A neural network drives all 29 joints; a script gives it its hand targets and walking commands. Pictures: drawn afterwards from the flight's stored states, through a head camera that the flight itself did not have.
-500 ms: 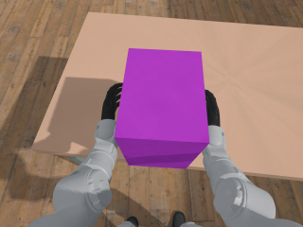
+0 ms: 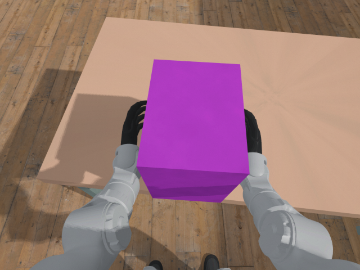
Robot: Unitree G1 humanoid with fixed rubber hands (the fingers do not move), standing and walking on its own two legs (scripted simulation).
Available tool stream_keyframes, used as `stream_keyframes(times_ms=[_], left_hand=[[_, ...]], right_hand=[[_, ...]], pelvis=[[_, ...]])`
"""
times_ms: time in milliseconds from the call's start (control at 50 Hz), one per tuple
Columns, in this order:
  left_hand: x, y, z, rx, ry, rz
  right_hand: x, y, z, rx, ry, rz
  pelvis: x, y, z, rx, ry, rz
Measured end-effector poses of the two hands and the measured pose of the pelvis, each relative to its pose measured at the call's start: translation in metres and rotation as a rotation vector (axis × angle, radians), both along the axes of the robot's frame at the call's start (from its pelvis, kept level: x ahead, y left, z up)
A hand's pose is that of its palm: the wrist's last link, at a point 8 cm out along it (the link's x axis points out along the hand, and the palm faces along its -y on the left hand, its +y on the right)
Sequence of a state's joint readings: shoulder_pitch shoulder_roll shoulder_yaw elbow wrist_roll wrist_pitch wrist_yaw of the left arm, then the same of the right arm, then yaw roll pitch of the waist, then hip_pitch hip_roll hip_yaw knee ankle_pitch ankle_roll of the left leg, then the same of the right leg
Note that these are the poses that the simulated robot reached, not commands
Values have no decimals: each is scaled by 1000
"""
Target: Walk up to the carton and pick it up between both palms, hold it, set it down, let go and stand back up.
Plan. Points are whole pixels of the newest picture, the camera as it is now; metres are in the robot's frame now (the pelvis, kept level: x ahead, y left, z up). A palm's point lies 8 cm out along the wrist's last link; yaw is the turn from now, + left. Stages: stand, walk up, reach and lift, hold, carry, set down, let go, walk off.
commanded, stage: reach and lift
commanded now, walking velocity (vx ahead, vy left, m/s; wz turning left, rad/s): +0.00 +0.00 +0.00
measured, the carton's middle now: (191, 139) +0.41 +0.00 -0.04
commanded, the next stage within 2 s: none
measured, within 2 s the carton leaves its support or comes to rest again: leaves its support in 0.60 s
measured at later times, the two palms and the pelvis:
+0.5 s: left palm (128, 139) +0.39 +0.15 -0.01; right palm (249, 143) +0.38 -0.13 -0.01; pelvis -0.01 +0.00 -0.01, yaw -1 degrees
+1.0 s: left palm (118, 116) +0.39 +0.15 +0.10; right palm (267, 124) +0.38 -0.13 +0.10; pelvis -0.02 +0.00 +0.00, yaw +1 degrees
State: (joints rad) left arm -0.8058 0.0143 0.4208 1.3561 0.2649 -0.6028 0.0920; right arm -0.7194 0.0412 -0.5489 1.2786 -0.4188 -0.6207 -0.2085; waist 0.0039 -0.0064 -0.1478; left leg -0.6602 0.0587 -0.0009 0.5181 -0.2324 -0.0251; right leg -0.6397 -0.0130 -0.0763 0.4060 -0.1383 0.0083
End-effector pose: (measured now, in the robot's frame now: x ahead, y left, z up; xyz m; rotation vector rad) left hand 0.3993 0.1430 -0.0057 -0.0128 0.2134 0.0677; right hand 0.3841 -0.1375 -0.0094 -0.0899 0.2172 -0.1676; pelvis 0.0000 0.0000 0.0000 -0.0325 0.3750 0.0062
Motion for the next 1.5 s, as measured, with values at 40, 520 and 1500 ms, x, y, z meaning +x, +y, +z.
stream_keyframes(times_ms=[40, 520, 1500], left_hand=[[-1, 0, 0, -1, -3, 1], [-7, 6, 0, 0, 28, 28], [-27, 4, 129, 50, 0, 25]], right_hand=[[0, 0, 0, -2, -4, 2], [0, 6, 5, -9, 31, 28], [-20, 4, 129, 97, 7, 5]], pelvis=[[-1, 0, 0, -1, 3, -2], [-6, 3, -13, -12, 29, -4], [-20, -2, 15, 15, -318, 28]])
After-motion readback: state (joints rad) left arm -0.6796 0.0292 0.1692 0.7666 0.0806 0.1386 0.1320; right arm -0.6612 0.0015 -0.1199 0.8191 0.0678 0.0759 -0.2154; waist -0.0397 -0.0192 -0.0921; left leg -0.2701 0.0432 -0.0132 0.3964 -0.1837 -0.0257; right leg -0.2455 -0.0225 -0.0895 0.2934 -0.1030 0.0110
